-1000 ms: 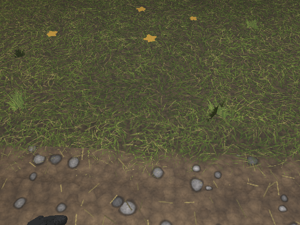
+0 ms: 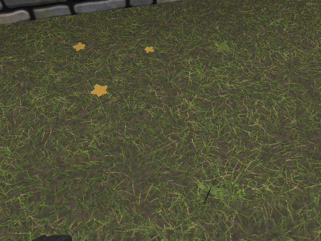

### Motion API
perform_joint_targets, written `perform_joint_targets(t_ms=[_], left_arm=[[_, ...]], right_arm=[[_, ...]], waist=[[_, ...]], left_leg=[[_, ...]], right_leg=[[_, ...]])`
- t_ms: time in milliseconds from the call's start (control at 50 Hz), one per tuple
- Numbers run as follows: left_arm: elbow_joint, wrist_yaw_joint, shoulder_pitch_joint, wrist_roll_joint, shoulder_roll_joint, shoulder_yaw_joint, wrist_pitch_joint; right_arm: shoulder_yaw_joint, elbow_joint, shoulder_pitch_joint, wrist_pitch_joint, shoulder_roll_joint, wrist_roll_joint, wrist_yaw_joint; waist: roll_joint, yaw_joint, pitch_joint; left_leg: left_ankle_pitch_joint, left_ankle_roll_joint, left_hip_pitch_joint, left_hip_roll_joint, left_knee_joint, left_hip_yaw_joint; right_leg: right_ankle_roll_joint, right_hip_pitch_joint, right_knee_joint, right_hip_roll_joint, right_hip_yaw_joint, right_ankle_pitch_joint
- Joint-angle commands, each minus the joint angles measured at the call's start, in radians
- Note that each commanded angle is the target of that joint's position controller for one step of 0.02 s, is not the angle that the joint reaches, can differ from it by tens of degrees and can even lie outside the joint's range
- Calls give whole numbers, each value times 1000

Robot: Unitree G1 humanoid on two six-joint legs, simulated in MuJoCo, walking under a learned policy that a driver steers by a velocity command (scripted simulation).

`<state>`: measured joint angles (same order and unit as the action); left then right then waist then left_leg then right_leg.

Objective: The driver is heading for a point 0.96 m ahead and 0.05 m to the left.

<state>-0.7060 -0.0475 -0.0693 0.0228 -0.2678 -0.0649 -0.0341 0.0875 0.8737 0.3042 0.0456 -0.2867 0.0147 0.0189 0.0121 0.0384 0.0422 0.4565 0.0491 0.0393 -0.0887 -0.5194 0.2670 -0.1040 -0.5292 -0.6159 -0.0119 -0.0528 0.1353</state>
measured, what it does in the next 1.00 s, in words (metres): walks ahead: left foot, then right foot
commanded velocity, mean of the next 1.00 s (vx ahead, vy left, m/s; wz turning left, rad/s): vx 0.49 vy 0.00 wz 0.11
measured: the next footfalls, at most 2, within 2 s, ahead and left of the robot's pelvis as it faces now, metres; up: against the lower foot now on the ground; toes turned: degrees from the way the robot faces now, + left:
left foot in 0.54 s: +0.50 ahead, +0.08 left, +0.00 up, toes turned -3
right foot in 1.00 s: +0.78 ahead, -0.10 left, +0.00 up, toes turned +15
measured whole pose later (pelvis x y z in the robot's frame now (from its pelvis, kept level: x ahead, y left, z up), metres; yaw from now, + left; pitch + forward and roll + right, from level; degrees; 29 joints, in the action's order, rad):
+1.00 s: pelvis +0.59 -0.01 +0.01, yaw +12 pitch +3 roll +1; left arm -0.64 -0.02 -0.03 -0.02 -0.28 -0.03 -0.12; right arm 0.07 0.74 0.38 0.02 -0.30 0.02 0.02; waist 0.02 0.09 0.01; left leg 0.43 -0.06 -0.11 0.12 -0.53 -0.23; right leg 0.00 -0.47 -0.44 0.01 0.07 -0.02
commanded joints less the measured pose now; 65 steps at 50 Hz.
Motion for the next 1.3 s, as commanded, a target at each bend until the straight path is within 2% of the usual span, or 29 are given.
perform_joint_targets(t_ms=[20,40,60,80,100,120,180,280,340,420,480,520,540,560,580,600,640,720,820,900,980,1000,1020,1040,1060,1100,1180,1240,1300], left_arm=[[2,21,-326,10,-346,-104,-6],[18,13,-342,1,-254,-77,-15],[14,14,-313,-5,-206,-64,-25],[24,14,-248,-3,-181,-55,-31],[36,19,-189,-5,-145,-44,-33],[54,23,-159,-16,-135,-38,-33],[52,37,-165,-15,-140,-37,-41],[14,55,-222,-13,-151,-34,-41],[-13,52,-264,-15,-161,-32,-47],[-53,53,-303,-18,-171,-36,-37],[-52,64,-272,-20,-194,-42,-24],[-36,74,-228,-22,-201,-40,-11],[-12,81,-233,-37,-173,-26,-15],[12,64,-358,-47,-68,6,-40],[7,48,-300,-27,-130,3,-69],[46,36,-199,6,-166,-5,-90],[71,41,-107,-23,-154,-4,-107],[80,51,-152,-42,-122,-3,-75],[118,51,21,-38,-71,18,-72],[141,37,104,-19,-98,7,-86],[110,33,-17,-47,-136,-19,-107],[104,39,-119,-67,-180,-29,-112],[91,43,-211,-81,-232,-40,-98],[58,34,-262,-39,-210,-42,-78],[78,35,-223,-27,-153,-27,-67],[83,33,-117,-38,-86,4,-51],[50,28,-16,-51,-97,5,-40],[21,34,-37,-37,-122,-2,-27],[6,33,-27,-23,-108,10,-15]], right_arm=[[-22,-151,36,44,-17,-26,-4],[-5,-159,-73,81,-115,13,-20],[-3,-181,-140,98,-129,36,-25],[-6,-175,-148,103,-115,18,-17],[3,-169,-150,98,-127,-10,-9],[7,-168,-135,86,-128,-17,-10],[1,-161,-113,54,-94,-23,-13],[-22,-190,-253,52,-51,-16,-26],[-29,-206,-329,58,-50,1,-42],[-31,-242,-382,64,-63,6,-69],[-22,-240,-311,64,-86,5,-85],[12,-188,-94,57,-146,-3,-76],[30,-167,60,52,-209,-8,-66],[46,-163,105,54,-280,-5,-67],[27,-157,122,47,-189,15,-64],[18,-175,64,41,-160,10,-55],[8,-203,-30,34,-132,-3,-48],[4,-222,-62,32,-130,-4,-33],[19,-200,-5,15,-169,10,-9],[18,-181,62,-3,-161,17,-4],[10,-189,33,-19,-121,5,6],[-6,-218,17,-13,-80,-10,6],[-24,-208,166,-5,-30,-14,4],[-23,-199,238,-1,-90,-3,-1],[-4,-188,166,-12,-151,7,1],[-2,-222,10,-40,-143,-6,9],[-29,-211,39,-62,-39,-14,10],[-32,-202,15,-63,-45,-16,9],[-27,-204,-19,-74,-53,-25,3]], waist=[[290,-85,-387],[137,-160,-394],[98,-155,-268],[0,-105,-180],[0,-70,-143],[21,-41,-124],[20,-21,-104],[54,-79,-54],[58,-123,-16],[43,-139,24],[69,-89,-31],[62,32,-168],[-26,88,-278],[-278,12,-381],[-223,67,-416],[-164,77,-265],[10,20,-114],[-51,-52,-79],[-79,9,-57],[-100,39,-64],[-132,-37,-119],[-81,-81,-240],[168,-57,-379],[281,-56,-460],[141,-83,-350],[34,-70,-185],[128,9,-148],[130,-8,-211],[109,6,-173]], left_leg=[[127,-7,-726,139,-855,-206],[96,-34,-837,91,-901,-365],[14,-60,-881,52,-864,-350],[-65,-65,-836,5,-771,-348],[-108,-59,-763,-25,-685,-348],[-135,-53,-701,-38,-653,-352],[-208,-18,-669,-39,-538,-321],[-530,-3,-653,-11,-199,-288],[-634,-28,-645,4,-88,-274],[-515,-87,-760,21,-27,-278],[-378,-137,-650,82,-17,-238],[-407,-187,-342,151,16,-194],[-481,-250,-47,8,-1,-401],[-331,-450,310,-221,77,-930],[-162,-448,380,-230,185,-1064],[-147,-400,273,-205,207,-932],[-340,-356,-5,-134,237,-764],[-556,-361,-214,-71,290,-635],[-506,-284,-341,22,276,-525],[-394,-256,-260,-4,203,-620],[-650,-171,-162,32,-38,-624],[-567,-127,-250,77,-226,-577],[-11,-50,-520,205,-552,-478],[251,-22,-659,194,-737,-464],[184,-1,-706,152,-815,-481],[93,15,-701,99,-749,-430],[0,31,-419,64,-374,-330],[-170,24,-301,66,-196,-315],[-328,-17,-170,81,10,-293]], right_leg=[[-333,917,249,-310,835,194],[-288,922,335,-315,842,233],[-247,820,327,-285,696,165],[-214,662,321,-242,576,45],[-195,540,329,-208,490,-57],[-192,459,350,-184,454,-119],[-194,372,390,-160,353,-272],[-121,356,409,-98,206,-270],[-107,398,428,-135,202,-165],[-95,590,375,-211,194,-261],[-59,649,261,-216,138,-618],[-15,600,-16,-158,66,-884],[22,388,-298,-119,35,-627],[109,-51,-675,97,53,196],[106,-195,-776,84,186,388],[95,-275,-768,27,196,319],[94,-216,-608,-37,164,223],[144,-102,-414,-69,131,191],[181,18,-52,-8,98,-149],[168,66,91,30,127,-181],[82,237,225,24,103,-243],[18,461,161,-108,197,-487],[-165,795,92,-357,480,-800],[-249,858,133,-458,713,-634],[-207,753,168,-400,635,-491],[-144,523,203,-294,428,-493],[-116,259,269,-176,221,-604],[-126,283,265,-191,207,-547],[-75,212,262,-161,200,-160]])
